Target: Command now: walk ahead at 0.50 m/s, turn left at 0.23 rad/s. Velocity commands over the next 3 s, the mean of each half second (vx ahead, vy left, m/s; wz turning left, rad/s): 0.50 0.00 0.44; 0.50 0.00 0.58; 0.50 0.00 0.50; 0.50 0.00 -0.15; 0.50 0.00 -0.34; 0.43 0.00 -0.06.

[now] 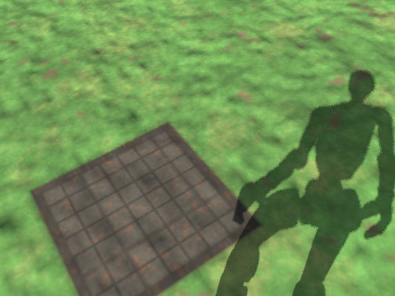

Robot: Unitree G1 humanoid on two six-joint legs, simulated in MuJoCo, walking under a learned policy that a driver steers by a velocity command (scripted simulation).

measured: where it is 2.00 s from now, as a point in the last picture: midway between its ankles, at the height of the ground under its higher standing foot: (95, 203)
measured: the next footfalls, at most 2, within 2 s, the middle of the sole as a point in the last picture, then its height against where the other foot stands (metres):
left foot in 0.36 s outside the picture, level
right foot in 0.86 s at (195, 247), level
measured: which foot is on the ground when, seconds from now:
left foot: up 0.00-0.34, down 0.36-0.88, up 0.90-1.00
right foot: down 0.00-0.34, up 0.36-0.84, down 0.86-1.00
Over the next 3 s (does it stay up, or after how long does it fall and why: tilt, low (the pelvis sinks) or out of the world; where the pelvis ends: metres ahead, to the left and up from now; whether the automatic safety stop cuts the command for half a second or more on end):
stays up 1.35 0.81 -0.02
